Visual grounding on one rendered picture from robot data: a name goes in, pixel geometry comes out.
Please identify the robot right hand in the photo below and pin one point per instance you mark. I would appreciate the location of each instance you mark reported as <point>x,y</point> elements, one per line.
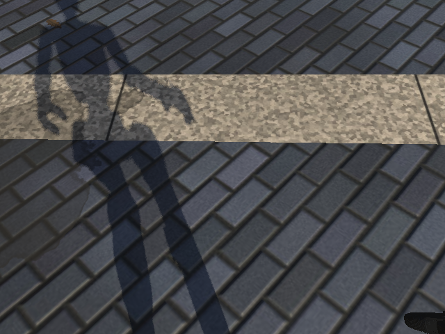
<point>428,322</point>

